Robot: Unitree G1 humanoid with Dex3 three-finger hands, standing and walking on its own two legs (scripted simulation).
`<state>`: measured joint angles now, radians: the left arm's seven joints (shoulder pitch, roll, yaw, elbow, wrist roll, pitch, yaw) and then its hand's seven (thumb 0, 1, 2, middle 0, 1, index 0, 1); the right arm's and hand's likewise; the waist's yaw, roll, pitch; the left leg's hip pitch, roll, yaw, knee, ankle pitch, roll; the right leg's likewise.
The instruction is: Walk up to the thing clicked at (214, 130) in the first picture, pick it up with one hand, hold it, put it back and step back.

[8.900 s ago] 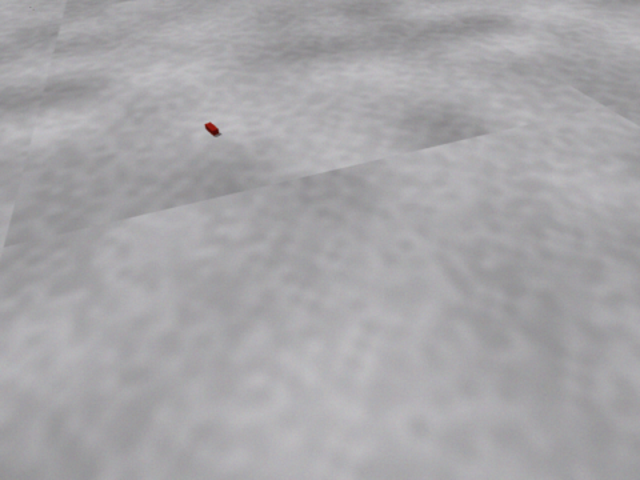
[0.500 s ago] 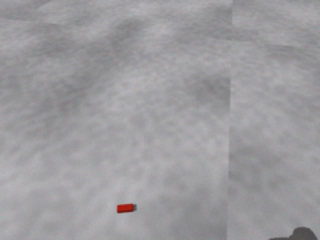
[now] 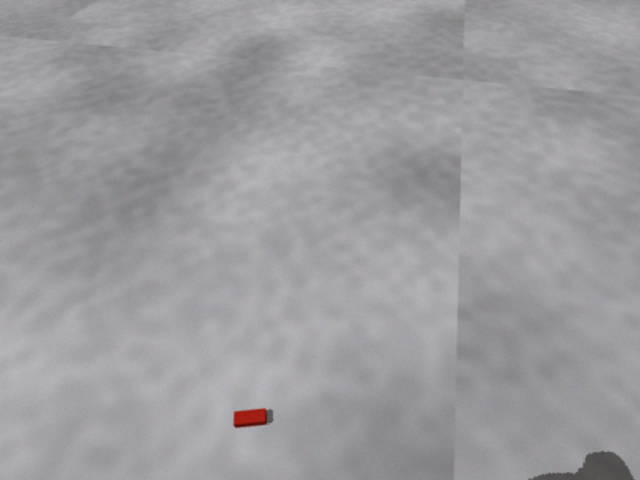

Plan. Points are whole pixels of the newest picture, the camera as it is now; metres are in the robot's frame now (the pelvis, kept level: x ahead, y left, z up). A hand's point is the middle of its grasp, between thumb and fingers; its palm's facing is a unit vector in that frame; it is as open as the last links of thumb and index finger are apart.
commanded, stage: stand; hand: left
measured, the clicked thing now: (250, 418) +0.45 +0.24 -0.77
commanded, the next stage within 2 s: none
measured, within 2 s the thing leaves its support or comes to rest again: neither
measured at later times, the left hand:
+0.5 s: hand out of the picture +0.07 +0.25 -0.15, palm faces -0.02 -0.94 -0.34, open 7.4 cm
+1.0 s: hand out of the picture +0.07 +0.26 -0.15, palm faces -0.03 -0.94 -0.35, open 7.4 cm
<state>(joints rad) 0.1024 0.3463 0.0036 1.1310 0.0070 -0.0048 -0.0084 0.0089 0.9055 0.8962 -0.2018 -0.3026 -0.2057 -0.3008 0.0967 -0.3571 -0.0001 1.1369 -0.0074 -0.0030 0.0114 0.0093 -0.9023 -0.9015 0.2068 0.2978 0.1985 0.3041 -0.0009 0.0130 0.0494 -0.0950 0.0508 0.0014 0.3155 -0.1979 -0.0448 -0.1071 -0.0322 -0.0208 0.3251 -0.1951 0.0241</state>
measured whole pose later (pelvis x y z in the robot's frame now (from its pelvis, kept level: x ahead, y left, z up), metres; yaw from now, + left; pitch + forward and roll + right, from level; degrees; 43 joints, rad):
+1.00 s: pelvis -0.01 +0.00 +0.00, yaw +0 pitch -2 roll +0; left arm 0.12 0.35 0.00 1.12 0.01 0.00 -0.01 0.01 0.91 0.90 -0.20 -0.30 -0.21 -0.30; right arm 0.11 -0.36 0.00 1.13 -0.01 0.00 0.01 0.01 -0.90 -0.90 0.21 0.30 0.20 0.30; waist 0.00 0.01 0.05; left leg -0.09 0.05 0.01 0.32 -0.19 -0.04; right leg -0.10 -0.03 -0.02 0.32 -0.19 0.03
